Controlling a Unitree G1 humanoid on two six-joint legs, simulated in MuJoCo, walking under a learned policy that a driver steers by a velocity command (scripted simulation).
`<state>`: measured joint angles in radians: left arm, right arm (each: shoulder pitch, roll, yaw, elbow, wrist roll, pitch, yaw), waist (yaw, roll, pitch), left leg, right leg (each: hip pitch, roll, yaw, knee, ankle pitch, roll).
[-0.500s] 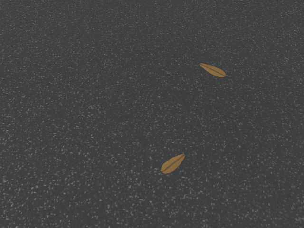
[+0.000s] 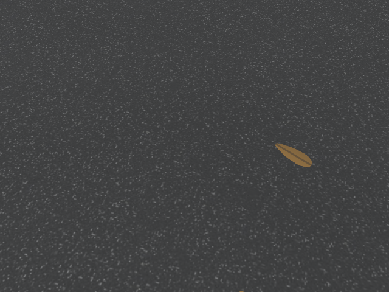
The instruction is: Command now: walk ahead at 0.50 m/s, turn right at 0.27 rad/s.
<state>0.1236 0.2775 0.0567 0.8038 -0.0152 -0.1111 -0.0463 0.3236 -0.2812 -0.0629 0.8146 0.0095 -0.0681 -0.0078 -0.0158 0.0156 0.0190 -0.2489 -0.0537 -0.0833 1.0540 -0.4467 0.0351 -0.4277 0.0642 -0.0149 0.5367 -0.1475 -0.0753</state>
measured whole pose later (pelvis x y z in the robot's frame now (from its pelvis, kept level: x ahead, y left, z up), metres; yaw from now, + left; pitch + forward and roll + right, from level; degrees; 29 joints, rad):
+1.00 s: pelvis +0.51 -0.13 +0.00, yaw -26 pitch +2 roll +1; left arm 0.13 0.27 0.04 0.65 -0.01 -0.05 -0.03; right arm 0.33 -0.30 -0.05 0.86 0.03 -0.09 0.01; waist -0.04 0.00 0.04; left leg -0.32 0.06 0.00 1.11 -0.45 0.00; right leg -0.42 0.01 -0.02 0.57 -0.19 -0.05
